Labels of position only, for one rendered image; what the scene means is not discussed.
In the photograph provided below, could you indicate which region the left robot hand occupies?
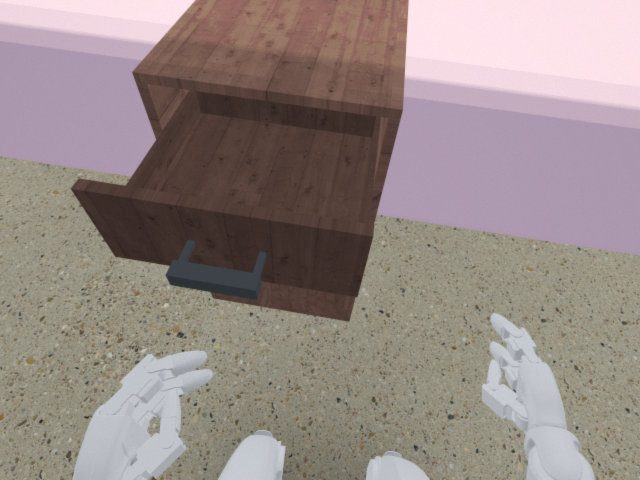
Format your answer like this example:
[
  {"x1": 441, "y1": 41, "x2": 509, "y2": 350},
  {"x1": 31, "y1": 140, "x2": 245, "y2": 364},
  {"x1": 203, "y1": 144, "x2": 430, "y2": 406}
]
[{"x1": 73, "y1": 351, "x2": 213, "y2": 480}]

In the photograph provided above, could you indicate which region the right robot hand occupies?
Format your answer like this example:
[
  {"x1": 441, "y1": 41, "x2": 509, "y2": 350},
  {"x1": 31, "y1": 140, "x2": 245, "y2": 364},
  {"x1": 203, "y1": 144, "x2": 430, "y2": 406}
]
[{"x1": 482, "y1": 313, "x2": 567, "y2": 436}]

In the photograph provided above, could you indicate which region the cabinet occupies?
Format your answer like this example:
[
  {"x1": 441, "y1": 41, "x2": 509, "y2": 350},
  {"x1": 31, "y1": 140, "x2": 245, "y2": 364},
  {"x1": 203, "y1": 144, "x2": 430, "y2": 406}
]
[{"x1": 132, "y1": 0, "x2": 409, "y2": 322}]

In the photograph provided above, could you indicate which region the left robot thigh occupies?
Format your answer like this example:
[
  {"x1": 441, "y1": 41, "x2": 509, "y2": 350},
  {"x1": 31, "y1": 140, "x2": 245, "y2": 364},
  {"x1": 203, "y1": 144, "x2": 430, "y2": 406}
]
[{"x1": 218, "y1": 435, "x2": 285, "y2": 480}]

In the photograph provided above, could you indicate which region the right robot thigh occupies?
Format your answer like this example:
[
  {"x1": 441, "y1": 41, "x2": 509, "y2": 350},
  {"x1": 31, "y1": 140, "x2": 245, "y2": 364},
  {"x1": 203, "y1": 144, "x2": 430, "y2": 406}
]
[{"x1": 366, "y1": 455, "x2": 430, "y2": 480}]

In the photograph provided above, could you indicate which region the right robot forearm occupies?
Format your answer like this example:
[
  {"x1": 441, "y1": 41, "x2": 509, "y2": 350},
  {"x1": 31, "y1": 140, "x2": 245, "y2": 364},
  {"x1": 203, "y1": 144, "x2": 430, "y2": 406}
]
[{"x1": 524, "y1": 426, "x2": 595, "y2": 480}]

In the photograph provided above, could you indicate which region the handle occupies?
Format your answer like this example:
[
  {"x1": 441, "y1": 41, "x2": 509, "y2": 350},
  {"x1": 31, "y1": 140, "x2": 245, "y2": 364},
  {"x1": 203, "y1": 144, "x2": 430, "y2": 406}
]
[{"x1": 166, "y1": 240, "x2": 267, "y2": 300}]

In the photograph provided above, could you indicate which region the drawer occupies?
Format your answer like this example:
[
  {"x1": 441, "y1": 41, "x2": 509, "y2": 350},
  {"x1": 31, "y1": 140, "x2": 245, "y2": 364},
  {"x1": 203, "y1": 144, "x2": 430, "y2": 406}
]
[{"x1": 71, "y1": 90, "x2": 381, "y2": 297}]

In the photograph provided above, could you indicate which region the robot thigh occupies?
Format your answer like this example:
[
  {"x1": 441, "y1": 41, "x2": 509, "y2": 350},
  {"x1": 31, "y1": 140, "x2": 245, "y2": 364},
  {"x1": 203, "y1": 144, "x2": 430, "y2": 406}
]
[
  {"x1": 366, "y1": 455, "x2": 430, "y2": 480},
  {"x1": 218, "y1": 435, "x2": 285, "y2": 480}
]

